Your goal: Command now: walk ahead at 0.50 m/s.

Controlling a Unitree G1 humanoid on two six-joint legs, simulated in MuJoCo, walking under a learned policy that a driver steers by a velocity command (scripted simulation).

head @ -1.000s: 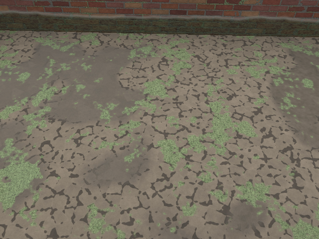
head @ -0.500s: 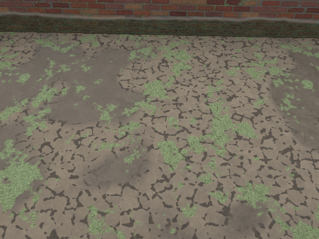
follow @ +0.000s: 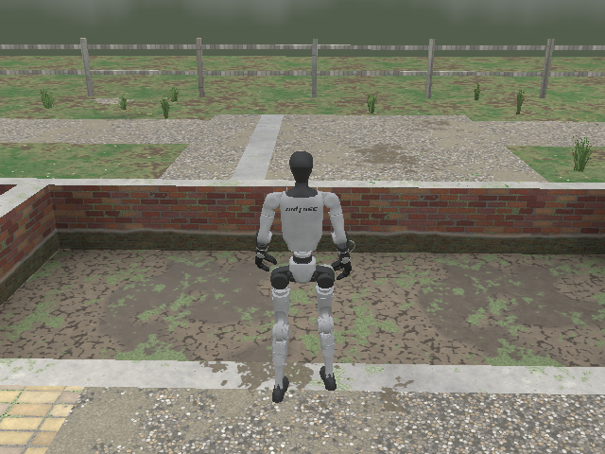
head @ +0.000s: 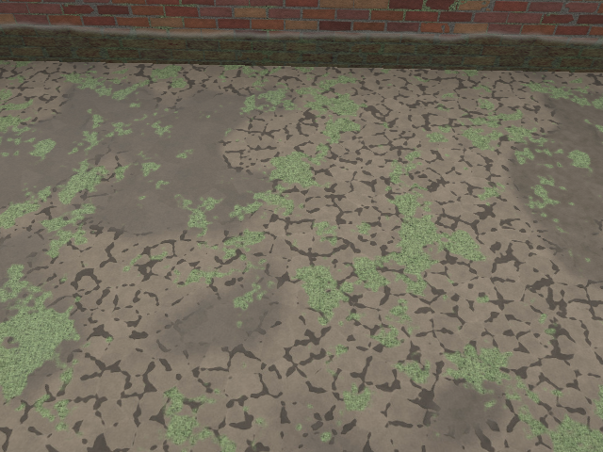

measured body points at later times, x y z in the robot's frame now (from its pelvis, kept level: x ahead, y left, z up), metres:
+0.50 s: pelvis +0.00 +0.00 +0.00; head -0.01 +0.01 +0.45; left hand +0.18 +0.22 -0.09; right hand +0.12 -0.23 -0.10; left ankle -0.09 +0.13 -0.75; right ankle +0.01 -0.15 -0.75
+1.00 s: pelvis +0.00 +0.00 +0.00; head +0.00 +0.01 +0.45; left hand +0.10 +0.24 -0.12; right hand +0.00 -0.24 -0.13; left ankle -0.09 +0.13 -0.75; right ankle +0.01 -0.15 -0.75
